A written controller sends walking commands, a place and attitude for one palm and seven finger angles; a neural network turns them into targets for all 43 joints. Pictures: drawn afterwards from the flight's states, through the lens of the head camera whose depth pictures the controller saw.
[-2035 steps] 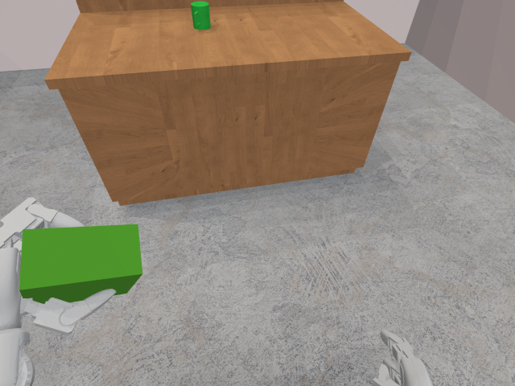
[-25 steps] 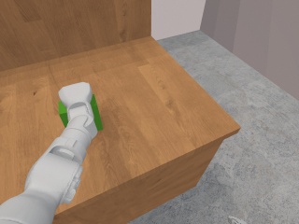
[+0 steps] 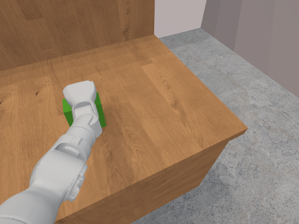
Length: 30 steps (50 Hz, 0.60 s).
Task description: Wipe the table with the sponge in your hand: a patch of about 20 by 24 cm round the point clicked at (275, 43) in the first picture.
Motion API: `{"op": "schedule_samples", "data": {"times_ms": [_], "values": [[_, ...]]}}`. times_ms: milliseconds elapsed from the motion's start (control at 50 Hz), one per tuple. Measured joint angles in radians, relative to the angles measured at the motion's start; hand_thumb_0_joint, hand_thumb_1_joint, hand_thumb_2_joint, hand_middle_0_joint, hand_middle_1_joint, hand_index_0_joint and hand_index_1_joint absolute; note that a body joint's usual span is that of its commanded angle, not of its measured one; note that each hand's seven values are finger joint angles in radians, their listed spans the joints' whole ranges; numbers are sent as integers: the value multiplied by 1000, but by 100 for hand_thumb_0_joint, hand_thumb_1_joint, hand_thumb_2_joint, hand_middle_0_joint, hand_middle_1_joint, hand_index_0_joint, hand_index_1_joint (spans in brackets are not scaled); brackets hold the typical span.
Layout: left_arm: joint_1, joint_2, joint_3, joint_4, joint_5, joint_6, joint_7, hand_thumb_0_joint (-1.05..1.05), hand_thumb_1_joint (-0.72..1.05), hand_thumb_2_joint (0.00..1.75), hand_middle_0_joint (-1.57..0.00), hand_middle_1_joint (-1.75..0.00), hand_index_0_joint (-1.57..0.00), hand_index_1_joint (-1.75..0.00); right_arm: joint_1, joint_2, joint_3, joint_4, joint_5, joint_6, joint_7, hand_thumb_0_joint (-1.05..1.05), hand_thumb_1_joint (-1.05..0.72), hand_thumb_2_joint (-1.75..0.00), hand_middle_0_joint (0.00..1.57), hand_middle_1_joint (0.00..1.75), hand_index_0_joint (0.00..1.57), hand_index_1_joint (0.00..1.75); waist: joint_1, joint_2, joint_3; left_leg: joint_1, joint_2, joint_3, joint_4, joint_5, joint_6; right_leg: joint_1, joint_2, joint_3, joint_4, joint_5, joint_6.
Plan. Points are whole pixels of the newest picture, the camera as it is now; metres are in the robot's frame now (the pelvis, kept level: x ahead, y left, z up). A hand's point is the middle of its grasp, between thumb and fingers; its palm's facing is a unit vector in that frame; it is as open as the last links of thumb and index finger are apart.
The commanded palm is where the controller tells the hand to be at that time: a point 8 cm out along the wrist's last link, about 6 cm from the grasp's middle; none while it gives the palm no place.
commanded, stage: wipe back along the third lane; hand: left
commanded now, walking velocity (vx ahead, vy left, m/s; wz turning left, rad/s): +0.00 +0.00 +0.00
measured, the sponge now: (86, 117) +0.44 +0.21 +0.01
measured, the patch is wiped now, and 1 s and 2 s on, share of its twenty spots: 1.00 1.00 1.00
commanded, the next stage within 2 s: slide back across to the middle lane in 1.44 s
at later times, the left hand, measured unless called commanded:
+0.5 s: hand (90, 115) +0.41 +0.18 +0.06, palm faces -0.02 -0.06 -1.00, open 10.1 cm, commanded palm +0.37 +0.15 +0.10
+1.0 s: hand (101, 132) +0.35 +0.14 +0.06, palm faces +0.00 -0.06 -1.00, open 10.1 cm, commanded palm +0.31 +0.12 +0.10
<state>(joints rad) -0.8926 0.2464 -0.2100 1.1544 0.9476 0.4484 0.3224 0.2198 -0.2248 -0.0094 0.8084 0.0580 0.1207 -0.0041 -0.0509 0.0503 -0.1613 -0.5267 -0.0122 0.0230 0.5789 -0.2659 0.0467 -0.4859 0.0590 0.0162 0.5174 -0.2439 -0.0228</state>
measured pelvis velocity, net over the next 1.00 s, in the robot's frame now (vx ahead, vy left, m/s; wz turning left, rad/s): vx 0.00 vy -0.02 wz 0.03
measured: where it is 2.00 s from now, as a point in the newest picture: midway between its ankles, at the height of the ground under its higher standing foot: outside the picture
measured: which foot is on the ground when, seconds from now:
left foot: down 0.00-1.00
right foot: down 0.00-1.00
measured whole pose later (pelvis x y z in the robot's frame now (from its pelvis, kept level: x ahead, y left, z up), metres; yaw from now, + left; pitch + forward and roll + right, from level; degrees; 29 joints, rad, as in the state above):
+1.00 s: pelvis +0.00 -0.02 +0.01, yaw +2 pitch +3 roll +0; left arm -0.48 0.11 -0.45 0.61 0.96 0.63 0.23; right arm 0.01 -0.22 0.03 0.71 0.08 0.27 0.03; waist 0.07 0.06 -0.14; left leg -0.30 -0.02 0.00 0.51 -0.25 0.02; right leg -0.28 0.05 -0.01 0.50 -0.27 -0.06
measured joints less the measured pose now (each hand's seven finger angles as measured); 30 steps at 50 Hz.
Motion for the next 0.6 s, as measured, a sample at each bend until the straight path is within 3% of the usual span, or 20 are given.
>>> {"op": "schedule_samples", "data": {"times_ms": [380, 600], "values": [[181, -103, -116, -256, -8, 97, -38, -1, -49, 106, -68, -139, -71, -138, -137, 1, 5, -66, 8, 69, 20, 1, -91, -90, 19, 30, 20, 30, 78, -6, -10, 119, -16, -15, -35, -21, 3, 124, -14, -12, -33, -29, 0], [284, -129, -196, -415, 11, 161, -87, -1, -49, 106, -67, -139, -70, -138, -202, 4, 18, -107, 12, 119, 35, 1, -91, -90, 19, 30, 20, 30, 106, -8, 1, 166, -20, -29, -43, -21, -4, 170, -17, -26, -30, -40, -10]]}}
